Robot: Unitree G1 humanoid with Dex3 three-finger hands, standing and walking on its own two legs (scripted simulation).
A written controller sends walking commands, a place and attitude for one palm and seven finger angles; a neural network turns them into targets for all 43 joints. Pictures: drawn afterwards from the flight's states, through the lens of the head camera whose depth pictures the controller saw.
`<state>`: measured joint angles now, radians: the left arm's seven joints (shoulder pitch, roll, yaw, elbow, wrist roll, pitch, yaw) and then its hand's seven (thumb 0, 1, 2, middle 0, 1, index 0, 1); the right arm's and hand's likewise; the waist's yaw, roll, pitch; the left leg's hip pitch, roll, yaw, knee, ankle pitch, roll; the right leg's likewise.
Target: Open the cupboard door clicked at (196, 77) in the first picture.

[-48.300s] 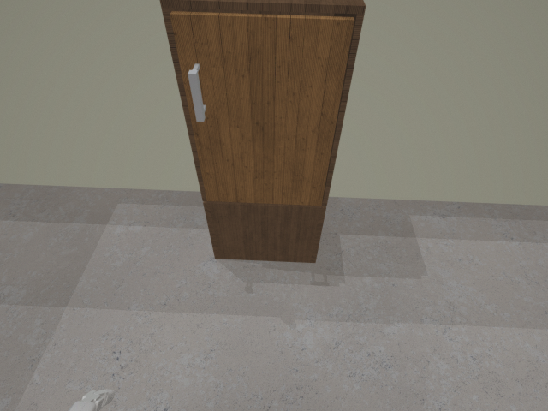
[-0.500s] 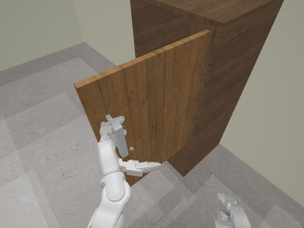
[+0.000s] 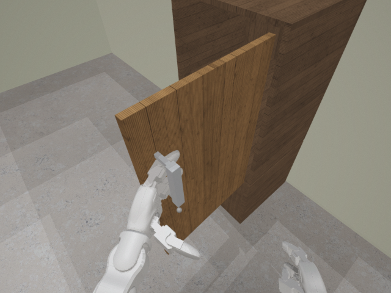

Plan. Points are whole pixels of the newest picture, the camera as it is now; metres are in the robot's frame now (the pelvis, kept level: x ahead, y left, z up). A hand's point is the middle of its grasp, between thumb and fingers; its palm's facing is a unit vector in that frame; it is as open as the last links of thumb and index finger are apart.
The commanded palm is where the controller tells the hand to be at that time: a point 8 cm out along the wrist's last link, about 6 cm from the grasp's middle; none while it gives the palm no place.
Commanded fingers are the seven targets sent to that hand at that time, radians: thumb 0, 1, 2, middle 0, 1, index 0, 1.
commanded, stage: slide the hand sideways off the handle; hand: left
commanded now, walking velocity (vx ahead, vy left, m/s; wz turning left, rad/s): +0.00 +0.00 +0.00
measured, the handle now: (169, 180) +0.32 +0.08 +0.08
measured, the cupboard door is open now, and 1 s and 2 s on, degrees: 93 90 90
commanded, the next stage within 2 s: draw the hand back to the body in 0.94 s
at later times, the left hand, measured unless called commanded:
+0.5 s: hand (158, 224) +0.22 +0.09 +0.08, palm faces -0.03 -1.00 -0.03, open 16.1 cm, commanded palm +0.19 +0.15 +0.08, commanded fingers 0.00 -0.50 0.30 -0.15 -0.30 -0.15 -0.30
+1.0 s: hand (120, 245) +0.19 +0.14 +0.08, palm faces +0.03 -1.00 -0.04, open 16.3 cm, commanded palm +0.16 +0.19 +0.08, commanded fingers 0.00 -0.50 0.30 -0.15 -0.30 -0.15 -0.30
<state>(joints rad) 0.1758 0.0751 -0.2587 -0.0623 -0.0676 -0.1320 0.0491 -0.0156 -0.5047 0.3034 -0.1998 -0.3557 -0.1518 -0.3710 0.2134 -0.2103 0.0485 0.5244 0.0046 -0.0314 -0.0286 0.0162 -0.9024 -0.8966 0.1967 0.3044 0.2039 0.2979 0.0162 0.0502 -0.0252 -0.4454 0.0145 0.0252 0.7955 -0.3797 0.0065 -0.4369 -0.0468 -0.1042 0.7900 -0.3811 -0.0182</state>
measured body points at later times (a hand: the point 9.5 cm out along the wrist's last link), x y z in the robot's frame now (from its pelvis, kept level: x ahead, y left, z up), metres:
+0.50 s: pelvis +0.01 -0.02 +0.00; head +0.03 -0.03 +0.45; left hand +0.22 +0.14 +0.09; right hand +0.19 -0.23 -0.08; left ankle +0.02 +0.11 -0.71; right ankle +0.02 -0.11 -0.71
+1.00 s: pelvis +0.02 -0.01 -0.01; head +0.05 -0.03 +0.44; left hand +0.18 +0.20 +0.08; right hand +0.22 -0.23 -0.08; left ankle +0.02 +0.11 -0.71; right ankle +0.02 -0.11 -0.71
